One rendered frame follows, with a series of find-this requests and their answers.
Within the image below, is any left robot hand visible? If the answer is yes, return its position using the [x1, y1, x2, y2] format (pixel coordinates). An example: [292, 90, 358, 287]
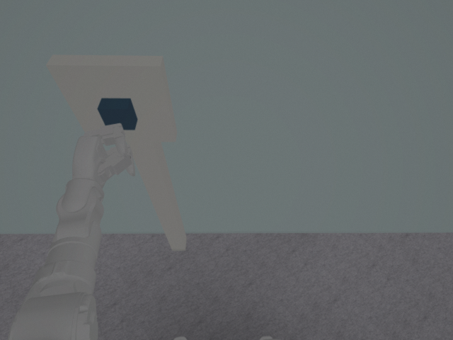
[72, 123, 135, 188]

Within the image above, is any panel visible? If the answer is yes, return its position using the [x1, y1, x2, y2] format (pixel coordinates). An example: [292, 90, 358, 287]
[46, 55, 187, 251]

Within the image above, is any button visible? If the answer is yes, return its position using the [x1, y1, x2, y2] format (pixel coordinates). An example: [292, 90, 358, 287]
[98, 98, 137, 130]

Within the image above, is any left robot forearm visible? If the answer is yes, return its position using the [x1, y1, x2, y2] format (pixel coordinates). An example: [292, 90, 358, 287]
[8, 178, 104, 340]

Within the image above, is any left robot upper arm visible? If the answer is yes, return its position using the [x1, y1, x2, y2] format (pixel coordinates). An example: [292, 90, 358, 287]
[12, 292, 98, 340]

